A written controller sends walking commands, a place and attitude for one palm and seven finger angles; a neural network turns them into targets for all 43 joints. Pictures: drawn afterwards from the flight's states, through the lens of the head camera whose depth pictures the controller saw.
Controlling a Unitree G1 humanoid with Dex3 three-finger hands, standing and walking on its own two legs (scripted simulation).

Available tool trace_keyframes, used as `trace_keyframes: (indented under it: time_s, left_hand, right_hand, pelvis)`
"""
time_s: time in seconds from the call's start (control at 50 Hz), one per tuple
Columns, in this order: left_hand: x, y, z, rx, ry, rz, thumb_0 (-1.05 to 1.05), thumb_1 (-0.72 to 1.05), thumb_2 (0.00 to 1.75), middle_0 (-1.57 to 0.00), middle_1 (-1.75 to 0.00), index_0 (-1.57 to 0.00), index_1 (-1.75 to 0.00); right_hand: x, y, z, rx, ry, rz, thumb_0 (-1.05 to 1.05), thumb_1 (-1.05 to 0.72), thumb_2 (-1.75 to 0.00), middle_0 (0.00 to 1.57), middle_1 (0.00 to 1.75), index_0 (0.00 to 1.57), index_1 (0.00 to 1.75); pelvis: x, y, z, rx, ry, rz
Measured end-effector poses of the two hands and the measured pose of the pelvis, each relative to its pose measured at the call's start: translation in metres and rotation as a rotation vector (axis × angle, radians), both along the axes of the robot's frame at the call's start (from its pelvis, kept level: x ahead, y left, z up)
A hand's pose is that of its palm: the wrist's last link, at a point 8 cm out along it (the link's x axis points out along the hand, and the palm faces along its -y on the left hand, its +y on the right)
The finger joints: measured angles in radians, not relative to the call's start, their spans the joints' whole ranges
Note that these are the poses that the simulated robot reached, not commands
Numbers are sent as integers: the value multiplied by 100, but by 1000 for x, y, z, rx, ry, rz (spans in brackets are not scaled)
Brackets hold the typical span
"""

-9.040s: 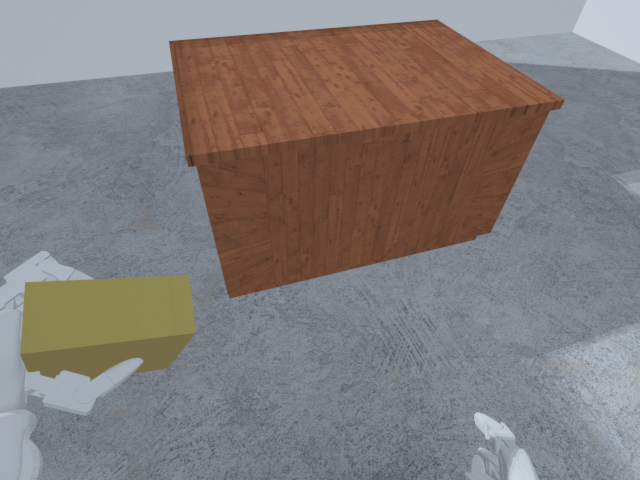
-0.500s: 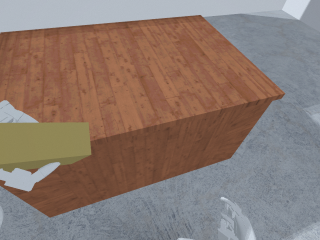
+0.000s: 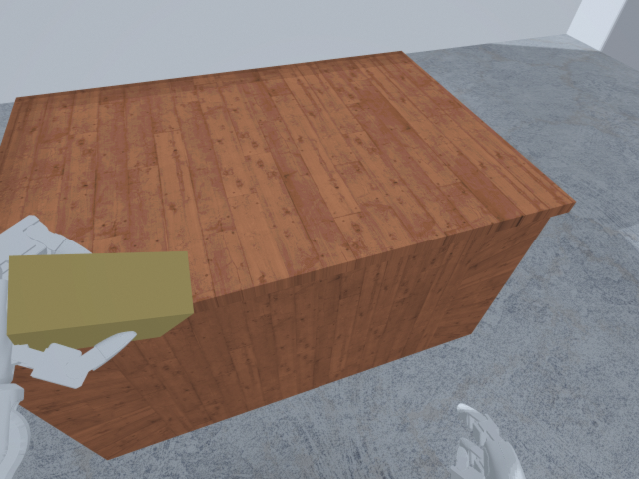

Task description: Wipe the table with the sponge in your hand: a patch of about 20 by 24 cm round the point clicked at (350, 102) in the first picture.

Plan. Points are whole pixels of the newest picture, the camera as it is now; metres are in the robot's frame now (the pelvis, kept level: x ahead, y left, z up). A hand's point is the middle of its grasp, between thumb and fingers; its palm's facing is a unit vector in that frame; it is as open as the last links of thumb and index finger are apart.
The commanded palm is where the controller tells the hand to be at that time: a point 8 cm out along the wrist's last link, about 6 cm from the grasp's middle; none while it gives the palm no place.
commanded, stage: shuffle to correct the standing spot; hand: left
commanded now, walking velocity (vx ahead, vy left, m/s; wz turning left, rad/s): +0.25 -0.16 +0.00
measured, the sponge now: (126, 303) +0.24 +0.21 +0.16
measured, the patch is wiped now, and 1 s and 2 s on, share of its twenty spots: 0.00 0.00 0.00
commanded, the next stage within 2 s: come to a stop and stand still in 1.04 s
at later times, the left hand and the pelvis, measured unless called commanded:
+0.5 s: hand (186, 216) +0.32 +0.17 +0.19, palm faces +0.34 -0.80 -0.49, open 9.6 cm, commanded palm +0.27 +0.21 +0.18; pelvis +0.09 -0.06 -0.01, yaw -3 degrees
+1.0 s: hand (282, 162) +0.40 +0.08 +0.21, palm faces +0.40 -0.80 -0.46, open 9.6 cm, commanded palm +0.35 +0.12 +0.18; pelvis +0.18 -0.16 +0.00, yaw -1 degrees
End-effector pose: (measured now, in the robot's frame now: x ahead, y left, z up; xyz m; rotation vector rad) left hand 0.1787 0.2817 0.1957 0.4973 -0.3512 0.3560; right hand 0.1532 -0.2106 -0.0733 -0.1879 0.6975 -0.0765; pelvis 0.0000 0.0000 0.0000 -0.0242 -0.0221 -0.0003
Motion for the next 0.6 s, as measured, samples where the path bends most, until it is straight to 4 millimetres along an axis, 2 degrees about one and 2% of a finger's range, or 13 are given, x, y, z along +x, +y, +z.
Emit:
trace_keyframes:
  time_s: [0.08, 0.2, 0.32, 0.4, 0.48, 0.56, 0.6]
  left_hand:
    - [15, -9, -5, -22, 4, -20, -1, -46, 101, -80, -135, -79, -134]
    - [36, -10, -21, -79, 64, 6, -1, -46, 101, -80, -135, -79, -134]
    - [72, -17, -16, -21, -44, -41, -1, -46, 101, -80, -135, -79, -134]
    - [98, -36, 0, 35, -46, -75, -1, -46, 101, -80, -135, -79, -134]
    - [105, -64, 15, 102, -18, -96, -1, -46, 101, -80, -135, -79, -134]
    - [107, -87, 11, 175, 15, -55, -1, -46, 101, -80, -135, -79, -134]
    - [112, -93, 3, 133, 21, -19, -1, -46, 101, -80, -135, -79, -134]
  right_hand:
    - [19, -11, -2, 10, 17, -11, 1, -90, -90, 20, 30, 21, 30]
    - [41, -26, 4, -51, 66, -1, 1, -90, -90, 20, 30, 21, 30]
    - [75, -36, -10, -78, 16, -23, 1, -90, -90, 20, 30, 21, 30]
    - [87, -36, -8, -24, 9, -14, 1, -90, -90, 20, 30, 20, 30]
    - [94, -47, -9, 39, 13, -13, 1, -90, -90, 20, 30, 21, 30]
    - [105, -72, -28, 73, 18, -16, 1, -90, -90, 20, 30, 21, 30]
    - [110, -88, -38, 54, 57, -18, 1, -90, -90, 20, 30, 21, 30]
  pelvis:
    - [13, -9, -3, 3, 8, 0]
    - [40, -16, 2, 25, 15, -8]
    - [62, -18, -20, 63, -37, -44]
    - [72, -34, -13, 67, -33, -30]
    - [87, -52, -6, 36, -7, -41]
    - [109, -80, -19, 18, -2, -43]
    - [115, -88, -21, 4, -13, -32]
